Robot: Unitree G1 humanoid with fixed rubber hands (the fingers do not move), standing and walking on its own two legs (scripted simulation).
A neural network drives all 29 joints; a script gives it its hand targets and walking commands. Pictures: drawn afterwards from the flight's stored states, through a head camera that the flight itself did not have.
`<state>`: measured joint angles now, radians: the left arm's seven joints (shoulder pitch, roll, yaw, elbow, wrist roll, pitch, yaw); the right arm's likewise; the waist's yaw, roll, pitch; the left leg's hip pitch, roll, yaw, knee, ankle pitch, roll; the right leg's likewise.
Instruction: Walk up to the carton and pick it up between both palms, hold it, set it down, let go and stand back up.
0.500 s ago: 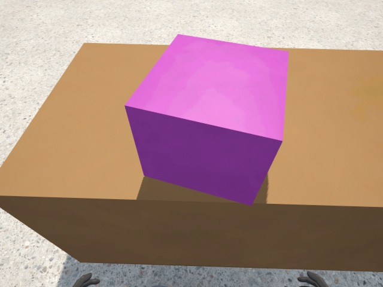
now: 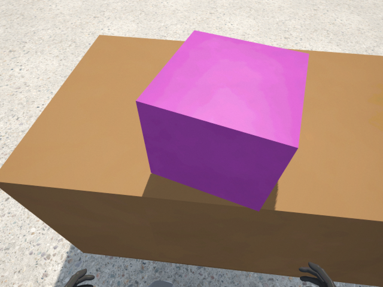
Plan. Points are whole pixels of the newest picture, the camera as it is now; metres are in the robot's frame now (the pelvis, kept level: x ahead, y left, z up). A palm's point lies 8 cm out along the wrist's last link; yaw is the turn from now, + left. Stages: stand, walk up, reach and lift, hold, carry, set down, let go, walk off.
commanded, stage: walk up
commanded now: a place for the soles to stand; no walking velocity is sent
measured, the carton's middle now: (225, 116) +0.48 -0.06 +0.06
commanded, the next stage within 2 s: stand in 0.88 s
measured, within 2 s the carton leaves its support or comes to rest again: neither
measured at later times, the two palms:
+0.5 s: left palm out of the picture +0.06 +0.27 -0.10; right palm out of the picture +0.12 -0.27 -0.09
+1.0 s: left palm out of the picture +0.03 +0.27 -0.10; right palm out of the picture +0.12 -0.27 -0.08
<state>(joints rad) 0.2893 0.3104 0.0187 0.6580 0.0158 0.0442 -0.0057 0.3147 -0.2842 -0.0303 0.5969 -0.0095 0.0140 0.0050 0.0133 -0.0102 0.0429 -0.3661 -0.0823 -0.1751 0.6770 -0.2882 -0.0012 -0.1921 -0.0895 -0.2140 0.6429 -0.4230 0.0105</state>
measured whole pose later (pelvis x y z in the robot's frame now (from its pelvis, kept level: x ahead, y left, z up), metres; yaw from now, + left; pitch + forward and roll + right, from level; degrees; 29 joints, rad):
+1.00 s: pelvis -0.01 -0.01 +0.00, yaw +4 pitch -2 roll -1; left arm 0.34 0.31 0.02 0.67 0.01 0.05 0.00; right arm 0.26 -0.29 -0.03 0.63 -0.01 0.02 0.00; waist 0.02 0.01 0.06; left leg -0.37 -0.09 -0.21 0.67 -0.25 -0.01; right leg -0.18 -0.05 -0.20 0.63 -0.41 -0.02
